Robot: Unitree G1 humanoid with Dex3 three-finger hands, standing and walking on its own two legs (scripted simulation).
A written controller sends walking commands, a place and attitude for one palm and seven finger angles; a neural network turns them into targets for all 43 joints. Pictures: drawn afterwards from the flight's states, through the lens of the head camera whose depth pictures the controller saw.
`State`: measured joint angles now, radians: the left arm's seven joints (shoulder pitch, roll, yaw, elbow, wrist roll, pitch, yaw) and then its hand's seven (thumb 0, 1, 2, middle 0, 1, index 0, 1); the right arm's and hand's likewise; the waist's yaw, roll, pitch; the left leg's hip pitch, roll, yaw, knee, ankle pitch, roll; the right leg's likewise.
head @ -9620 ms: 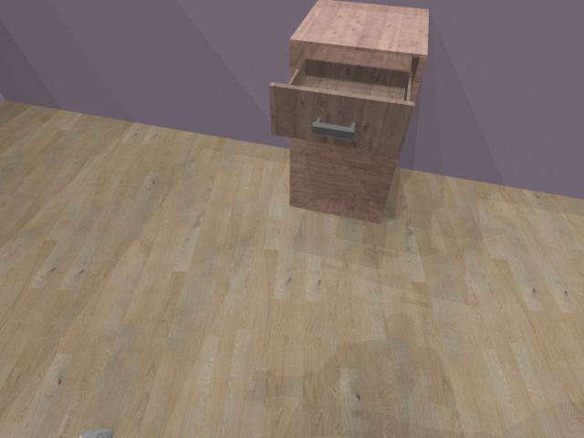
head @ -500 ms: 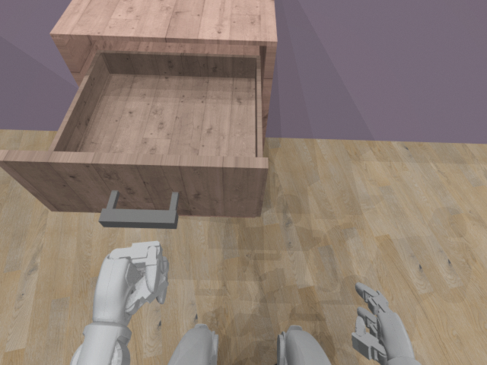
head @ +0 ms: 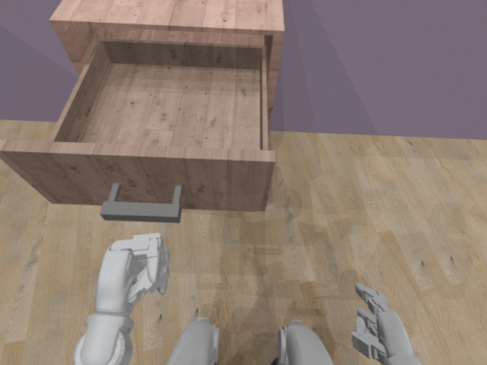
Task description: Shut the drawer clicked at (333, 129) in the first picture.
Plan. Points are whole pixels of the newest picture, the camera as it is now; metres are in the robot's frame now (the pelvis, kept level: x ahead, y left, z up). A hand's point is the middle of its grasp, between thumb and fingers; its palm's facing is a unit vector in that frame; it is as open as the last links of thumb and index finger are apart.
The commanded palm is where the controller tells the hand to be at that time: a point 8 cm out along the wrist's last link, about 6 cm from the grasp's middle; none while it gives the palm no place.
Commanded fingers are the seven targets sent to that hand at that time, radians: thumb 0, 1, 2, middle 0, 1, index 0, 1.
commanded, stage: bring the fist close to the handle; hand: left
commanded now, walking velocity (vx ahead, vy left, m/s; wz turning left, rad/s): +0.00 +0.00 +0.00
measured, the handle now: (144, 200) +0.36 +0.18 +0.04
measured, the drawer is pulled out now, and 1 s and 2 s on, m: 0.30 0.24 0.11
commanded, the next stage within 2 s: push the drawer shut in 0.02 s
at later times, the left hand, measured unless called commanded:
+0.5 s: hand (171, 248) +0.28 +0.12 +0.04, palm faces -0.02 -1.00 -0.03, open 3.2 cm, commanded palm +0.28 +0.17 +0.04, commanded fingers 0.00 0.90 0.90 -1.40 -1.60 -1.40 -1.60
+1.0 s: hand (180, 213) +0.34 +0.12 +0.04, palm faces -0.01 -1.00 -0.04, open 3.3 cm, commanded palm +0.34 +0.17 +0.04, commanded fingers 0.00 0.90 0.90 -1.40 -1.60 -1.40 -1.60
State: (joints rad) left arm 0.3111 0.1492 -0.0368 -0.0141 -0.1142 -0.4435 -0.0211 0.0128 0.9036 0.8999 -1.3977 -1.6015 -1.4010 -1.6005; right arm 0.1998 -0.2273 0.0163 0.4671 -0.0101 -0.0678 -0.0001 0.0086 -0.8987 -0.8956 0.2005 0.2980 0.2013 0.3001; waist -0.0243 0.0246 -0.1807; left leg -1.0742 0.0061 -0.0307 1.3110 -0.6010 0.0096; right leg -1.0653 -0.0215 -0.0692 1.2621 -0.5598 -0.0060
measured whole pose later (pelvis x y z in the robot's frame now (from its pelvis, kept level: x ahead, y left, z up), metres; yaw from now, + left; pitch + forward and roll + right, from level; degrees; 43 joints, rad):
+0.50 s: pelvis +0.00 +0.00 +0.00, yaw +0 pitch +21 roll -2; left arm 0.16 0.16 -0.02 0.08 -0.12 -0.41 -0.02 0.00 0.89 0.92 -1.40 -1.60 -1.40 -1.60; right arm 0.20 -0.24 0.02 0.50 -0.01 -0.05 0.00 0.01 -0.90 -0.90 0.20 0.30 0.20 0.30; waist -0.03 0.03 -0.17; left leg -1.07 0.00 -0.03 1.29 -0.59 0.01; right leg -1.06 -0.02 -0.07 1.25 -0.55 -0.01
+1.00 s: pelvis -0.02 +0.00 +0.00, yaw +0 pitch +20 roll -2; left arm -0.19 0.17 0.02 0.40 -0.11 -0.42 0.03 0.02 0.92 0.98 -1.40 -1.60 -1.40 -1.60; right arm 0.20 -0.24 0.02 0.57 -0.01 -0.03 -0.01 0.01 -0.90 -0.90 0.20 0.30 0.20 0.30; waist -0.05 0.03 -0.16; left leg -1.08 0.00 -0.03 1.27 -0.55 0.01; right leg -1.08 -0.03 -0.06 1.23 -0.51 -0.01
